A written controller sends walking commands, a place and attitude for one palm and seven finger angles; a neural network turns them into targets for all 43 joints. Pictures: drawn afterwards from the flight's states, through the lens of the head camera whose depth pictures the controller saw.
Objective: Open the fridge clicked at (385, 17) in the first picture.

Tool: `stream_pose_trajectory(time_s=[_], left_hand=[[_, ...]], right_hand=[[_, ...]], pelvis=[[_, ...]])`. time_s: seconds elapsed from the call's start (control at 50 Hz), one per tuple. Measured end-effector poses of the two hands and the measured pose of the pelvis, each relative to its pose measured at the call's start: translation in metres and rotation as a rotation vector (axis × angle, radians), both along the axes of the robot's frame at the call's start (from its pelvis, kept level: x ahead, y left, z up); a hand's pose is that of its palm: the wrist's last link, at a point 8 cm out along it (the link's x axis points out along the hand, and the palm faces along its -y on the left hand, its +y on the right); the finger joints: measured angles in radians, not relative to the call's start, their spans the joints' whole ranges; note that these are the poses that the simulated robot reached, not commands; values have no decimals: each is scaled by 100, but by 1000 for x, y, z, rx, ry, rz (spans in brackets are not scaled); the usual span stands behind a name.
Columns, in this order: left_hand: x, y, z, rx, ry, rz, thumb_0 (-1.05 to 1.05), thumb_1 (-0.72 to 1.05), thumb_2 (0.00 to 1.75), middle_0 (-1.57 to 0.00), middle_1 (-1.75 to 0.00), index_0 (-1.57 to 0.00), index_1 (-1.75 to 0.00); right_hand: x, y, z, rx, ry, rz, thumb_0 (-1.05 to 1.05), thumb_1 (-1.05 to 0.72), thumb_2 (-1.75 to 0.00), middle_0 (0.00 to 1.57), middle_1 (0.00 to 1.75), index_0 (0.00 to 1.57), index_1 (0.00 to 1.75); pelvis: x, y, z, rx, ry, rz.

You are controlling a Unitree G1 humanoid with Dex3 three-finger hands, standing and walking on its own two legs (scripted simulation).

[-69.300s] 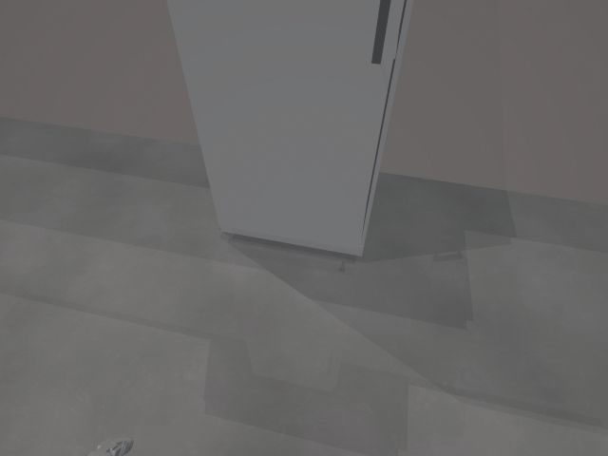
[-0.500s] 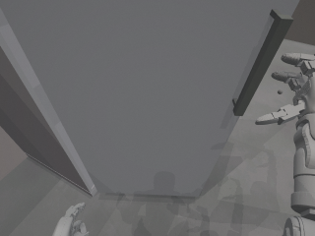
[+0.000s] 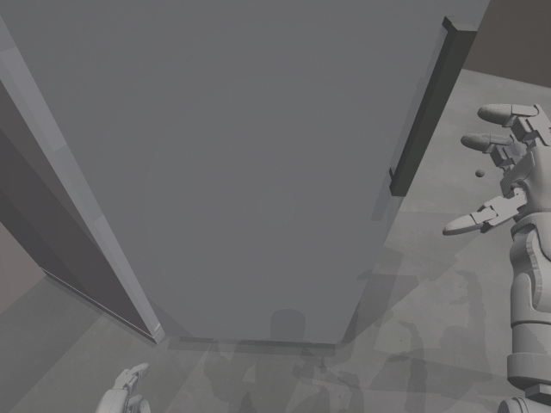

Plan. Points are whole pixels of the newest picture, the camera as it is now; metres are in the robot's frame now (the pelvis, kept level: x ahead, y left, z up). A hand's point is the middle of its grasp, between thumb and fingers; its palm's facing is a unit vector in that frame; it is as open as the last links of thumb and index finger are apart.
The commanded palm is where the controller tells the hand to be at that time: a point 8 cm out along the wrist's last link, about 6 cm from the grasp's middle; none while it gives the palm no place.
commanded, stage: slip the hand off the handle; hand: right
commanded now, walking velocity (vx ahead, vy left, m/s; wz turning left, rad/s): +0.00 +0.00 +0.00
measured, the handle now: (420, 118) +0.47 -0.18 +0.23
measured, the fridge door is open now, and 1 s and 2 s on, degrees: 64 64 64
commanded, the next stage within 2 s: draw the hand back to the body in 0.54 s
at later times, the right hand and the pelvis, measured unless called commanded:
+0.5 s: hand (499, 232) +0.27 -0.21 +0.21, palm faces +0.19 +0.97 -0.12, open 14.7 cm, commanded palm +0.24 -0.25 +0.22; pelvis -0.01 +0.02 +0.00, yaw -1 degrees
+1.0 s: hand (511, 242) +0.26 -0.22 +0.21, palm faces +0.31 +0.95 +0.01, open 14.7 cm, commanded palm +0.22 -0.26 +0.21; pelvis +0.01 +0.02 +0.00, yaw -2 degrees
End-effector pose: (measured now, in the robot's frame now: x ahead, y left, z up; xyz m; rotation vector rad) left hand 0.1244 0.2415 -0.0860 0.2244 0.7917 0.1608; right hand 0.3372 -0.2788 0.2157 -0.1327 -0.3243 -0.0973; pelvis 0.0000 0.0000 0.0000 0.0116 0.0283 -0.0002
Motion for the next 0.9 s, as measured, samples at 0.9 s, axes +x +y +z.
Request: stream_pose_trajectory(time_s=[0.9], left_hand=[[71,-5,24,-61,-212,-116,1,91,90,-20,-30,-20,-30]], right_hand=[[-97,10,-12,162,254,-235,-2,55,-20,25,115,24,115]], pelvis=[[3,24,5,-13,-73,-26]])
